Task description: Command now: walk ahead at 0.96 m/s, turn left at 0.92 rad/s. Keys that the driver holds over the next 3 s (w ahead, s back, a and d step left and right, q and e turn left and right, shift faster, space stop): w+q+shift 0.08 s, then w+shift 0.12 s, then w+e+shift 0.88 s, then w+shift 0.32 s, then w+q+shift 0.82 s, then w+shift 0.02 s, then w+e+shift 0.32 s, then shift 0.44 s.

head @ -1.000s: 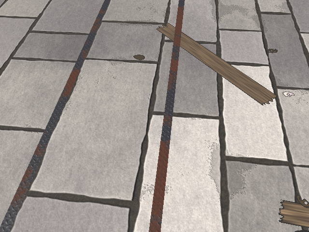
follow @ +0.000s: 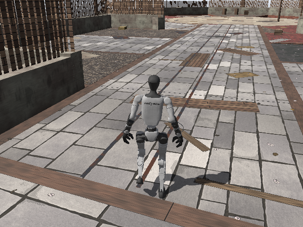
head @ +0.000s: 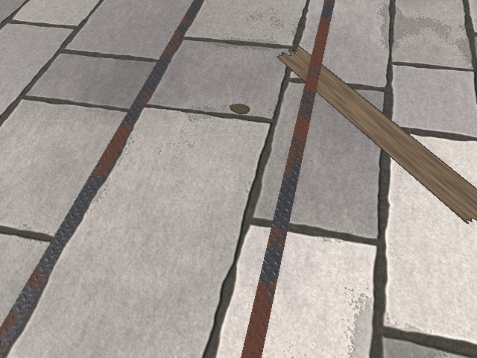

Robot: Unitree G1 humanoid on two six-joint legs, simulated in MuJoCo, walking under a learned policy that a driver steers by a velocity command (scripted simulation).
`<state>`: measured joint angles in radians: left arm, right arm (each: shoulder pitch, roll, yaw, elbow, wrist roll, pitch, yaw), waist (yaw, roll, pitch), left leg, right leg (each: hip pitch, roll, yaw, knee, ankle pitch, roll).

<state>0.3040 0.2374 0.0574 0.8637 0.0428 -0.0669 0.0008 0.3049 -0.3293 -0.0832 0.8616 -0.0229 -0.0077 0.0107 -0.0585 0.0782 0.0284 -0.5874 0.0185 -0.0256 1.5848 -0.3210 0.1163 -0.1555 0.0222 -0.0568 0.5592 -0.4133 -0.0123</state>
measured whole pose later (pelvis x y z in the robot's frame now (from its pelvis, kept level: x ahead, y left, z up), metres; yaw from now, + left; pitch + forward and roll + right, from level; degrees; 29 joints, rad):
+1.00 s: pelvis +0.88 +0.02 +0.01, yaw -18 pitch +2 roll +0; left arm 0.47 0.29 0.07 0.91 0.00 -0.07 -0.01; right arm -0.07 -0.24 0.05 0.59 -0.04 -0.07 0.02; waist 0.12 0.00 0.03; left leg -0.72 0.13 -0.09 0.70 0.00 -0.05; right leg 0.04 0.18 0.20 0.28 -0.32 -0.16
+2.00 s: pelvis +1.73 -0.32 -0.03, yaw -11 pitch +0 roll -2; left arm 0.46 0.25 0.03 0.92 0.03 -0.06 0.03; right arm 0.07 -0.30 -0.03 0.71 -0.01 -0.02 0.07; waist 0.01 0.03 0.04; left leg -0.53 -0.06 0.16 0.67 -0.15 0.20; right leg 0.20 -0.03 -0.29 0.67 -0.32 0.03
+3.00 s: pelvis +2.55 -0.41 +0.00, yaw -6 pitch +1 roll +0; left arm 0.27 0.26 0.04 0.83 -0.01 -0.02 0.03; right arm 0.10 -0.23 -0.01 0.74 -0.02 -0.09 0.03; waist 0.01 -0.01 0.06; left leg -0.41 -0.08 -0.03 0.44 -0.05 0.06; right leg -0.43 0.03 0.11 1.19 -0.50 0.06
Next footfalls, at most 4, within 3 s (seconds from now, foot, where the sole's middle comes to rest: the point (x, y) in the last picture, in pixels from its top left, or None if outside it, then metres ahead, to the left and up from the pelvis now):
0.26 left None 0.35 0.04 -0.76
0.68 right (247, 262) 0.78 0.00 -0.76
1.10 left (218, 158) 1.24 0.08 -0.76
1.54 right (317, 111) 1.45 -0.33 -0.76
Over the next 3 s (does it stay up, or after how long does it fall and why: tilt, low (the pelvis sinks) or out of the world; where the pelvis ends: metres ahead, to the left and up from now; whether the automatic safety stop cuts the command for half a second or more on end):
stays up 2.55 -0.41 0.00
